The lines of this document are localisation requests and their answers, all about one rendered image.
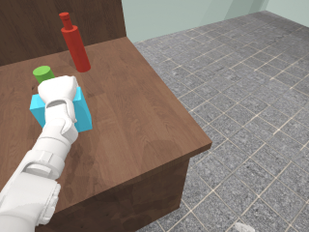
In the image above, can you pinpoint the sponge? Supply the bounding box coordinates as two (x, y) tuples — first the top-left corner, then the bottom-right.
(30, 87), (93, 132)

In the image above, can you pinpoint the robot left hand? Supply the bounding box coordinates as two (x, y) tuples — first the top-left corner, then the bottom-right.
(38, 75), (79, 123)

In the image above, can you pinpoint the left robot upper arm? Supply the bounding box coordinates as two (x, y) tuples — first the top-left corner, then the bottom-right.
(0, 172), (61, 232)

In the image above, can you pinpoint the robot left forearm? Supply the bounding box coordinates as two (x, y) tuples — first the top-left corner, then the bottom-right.
(0, 97), (78, 208)

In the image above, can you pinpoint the table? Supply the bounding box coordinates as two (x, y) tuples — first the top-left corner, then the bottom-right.
(0, 0), (212, 232)

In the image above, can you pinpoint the robot right hand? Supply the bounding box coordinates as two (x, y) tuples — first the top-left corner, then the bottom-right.
(235, 222), (255, 232)

